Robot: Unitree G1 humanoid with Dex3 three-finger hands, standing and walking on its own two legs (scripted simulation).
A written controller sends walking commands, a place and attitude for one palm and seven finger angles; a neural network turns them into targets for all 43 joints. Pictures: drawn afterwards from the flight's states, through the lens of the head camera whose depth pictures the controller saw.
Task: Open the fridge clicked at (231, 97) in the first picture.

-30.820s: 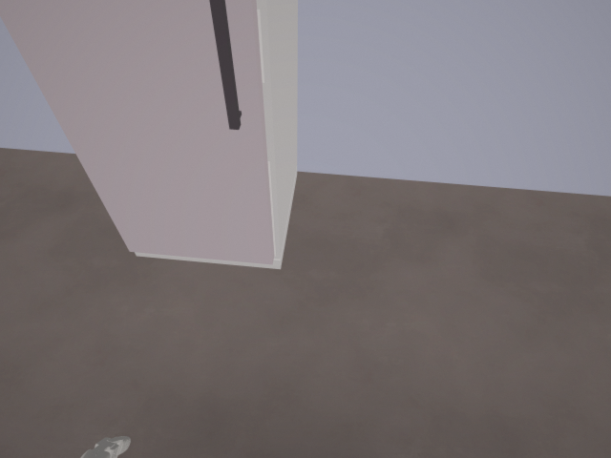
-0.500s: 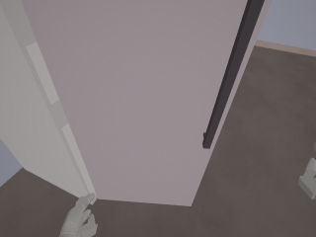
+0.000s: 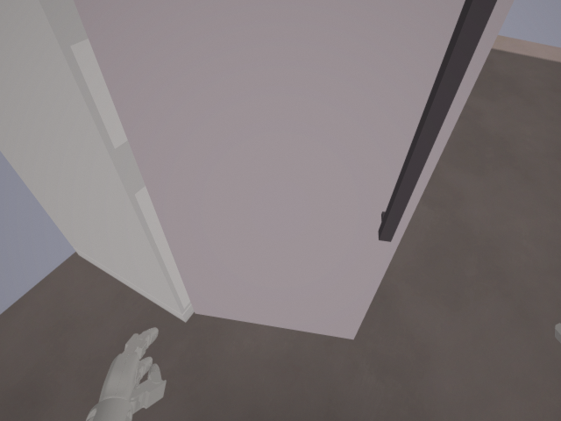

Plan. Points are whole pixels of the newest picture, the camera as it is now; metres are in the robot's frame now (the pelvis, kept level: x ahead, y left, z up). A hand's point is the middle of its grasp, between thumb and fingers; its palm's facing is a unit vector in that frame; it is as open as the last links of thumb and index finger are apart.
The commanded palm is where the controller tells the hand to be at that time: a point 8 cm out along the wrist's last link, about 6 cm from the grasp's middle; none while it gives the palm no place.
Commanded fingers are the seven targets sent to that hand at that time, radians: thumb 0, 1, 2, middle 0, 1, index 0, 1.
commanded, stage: step back with the hand held close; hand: right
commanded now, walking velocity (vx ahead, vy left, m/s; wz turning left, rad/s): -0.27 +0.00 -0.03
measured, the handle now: (422, 129) +0.48 -0.18 +0.19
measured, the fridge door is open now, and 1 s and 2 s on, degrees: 69 69 69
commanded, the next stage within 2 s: stop stepping back and stand still in 1.12 s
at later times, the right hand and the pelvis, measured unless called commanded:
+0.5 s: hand out of the picture +0.13 -0.27 +0.17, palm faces +0.49 +0.76 -0.43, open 7.4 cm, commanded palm +0.07 -0.31 +0.18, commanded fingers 0.00 -0.90 -0.90 0.20 0.30 0.20 0.30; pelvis -0.06 +0.00 -0.02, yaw -2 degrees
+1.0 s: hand out of the picture +0.08 -0.28 +0.17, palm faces +0.39 +0.78 -0.48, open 7.4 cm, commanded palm +0.01 -0.31 +0.18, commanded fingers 0.00 -0.90 -0.90 0.20 0.30 0.20 0.30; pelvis -0.12 +0.00 +0.00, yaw -2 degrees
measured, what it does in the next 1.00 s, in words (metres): walks backwards: left foot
